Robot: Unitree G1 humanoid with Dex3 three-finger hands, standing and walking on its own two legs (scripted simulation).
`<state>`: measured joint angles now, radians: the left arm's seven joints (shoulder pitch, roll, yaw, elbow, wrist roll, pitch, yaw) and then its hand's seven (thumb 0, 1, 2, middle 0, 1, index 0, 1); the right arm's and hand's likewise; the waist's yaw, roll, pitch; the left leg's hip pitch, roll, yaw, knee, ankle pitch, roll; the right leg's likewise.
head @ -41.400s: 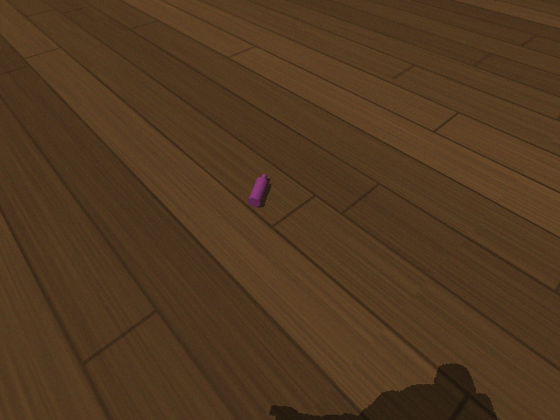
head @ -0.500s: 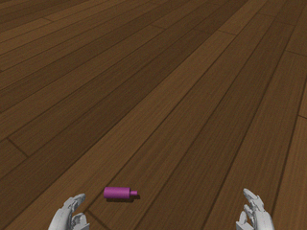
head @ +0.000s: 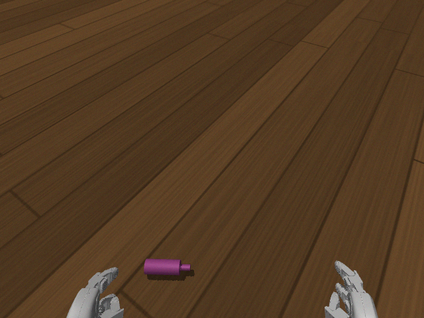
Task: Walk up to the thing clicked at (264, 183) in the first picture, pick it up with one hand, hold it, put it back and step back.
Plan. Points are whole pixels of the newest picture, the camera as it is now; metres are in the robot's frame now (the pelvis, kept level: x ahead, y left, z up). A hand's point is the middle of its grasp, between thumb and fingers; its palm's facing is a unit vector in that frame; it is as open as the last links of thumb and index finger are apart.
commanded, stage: home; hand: left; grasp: from above
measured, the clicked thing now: (168, 266) +0.47 +0.21 -0.68
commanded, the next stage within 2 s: stand in 0.64 s
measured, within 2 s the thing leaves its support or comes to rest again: neither
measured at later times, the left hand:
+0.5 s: hand out of the picture +0.16 +0.18 -0.05, palm faces +0.04 -0.98 -0.21, open 7.4 cm
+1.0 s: hand out of the picture +0.12 +0.24 -0.10, palm faces +0.02 -0.94 -0.34, open 7.4 cm
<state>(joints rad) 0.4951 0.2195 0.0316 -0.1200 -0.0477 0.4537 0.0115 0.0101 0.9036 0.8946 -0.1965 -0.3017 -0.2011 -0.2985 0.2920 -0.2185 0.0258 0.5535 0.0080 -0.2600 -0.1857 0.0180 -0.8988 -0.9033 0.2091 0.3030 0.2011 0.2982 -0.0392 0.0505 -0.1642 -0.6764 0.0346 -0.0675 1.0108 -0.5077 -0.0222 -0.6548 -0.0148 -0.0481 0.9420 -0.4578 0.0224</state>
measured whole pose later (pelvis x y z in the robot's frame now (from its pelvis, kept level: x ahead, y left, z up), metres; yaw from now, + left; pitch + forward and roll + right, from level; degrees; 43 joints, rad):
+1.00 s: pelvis -0.01 +0.01 +0.03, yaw +0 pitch +1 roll +0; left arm 0.23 0.30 0.04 0.65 0.05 0.07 0.03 0.01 0.90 0.89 -0.20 -0.30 -0.20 -0.30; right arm 0.20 -0.30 -0.04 0.85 -0.06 -0.04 -0.01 0.02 -0.90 -0.90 0.21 0.30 0.20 0.30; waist 0.02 -0.01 0.02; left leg -0.41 -0.01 -0.03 0.80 -0.41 0.00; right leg -0.42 -0.06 -0.01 0.80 -0.39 0.03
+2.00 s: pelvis +0.00 -0.01 +0.07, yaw +1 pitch -4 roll +0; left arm 0.12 0.30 0.04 1.16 0.02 0.00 0.02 0.00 0.90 0.89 -0.20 -0.30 -0.20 -0.30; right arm 0.14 -0.32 -0.02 1.13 -0.02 0.00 -0.01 0.01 -0.90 -0.90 0.21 0.30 0.20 0.30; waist 0.01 0.02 0.07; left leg -0.10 0.02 -0.06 0.37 -0.21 -0.03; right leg -0.10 -0.03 -0.06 0.35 -0.19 0.02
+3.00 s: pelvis +0.01 -0.02 +0.07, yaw +1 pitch -3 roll +0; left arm 0.10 0.32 0.03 1.15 0.02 -0.01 0.00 0.00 0.90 0.89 -0.20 -0.30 -0.20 -0.30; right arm 0.12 -0.34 0.00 1.13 -0.01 -0.01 0.00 0.01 -0.90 -0.90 0.21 0.30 0.20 0.30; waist 0.01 0.02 0.06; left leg -0.09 0.03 -0.05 0.33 -0.20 -0.04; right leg -0.09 -0.02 -0.05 0.34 -0.19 0.01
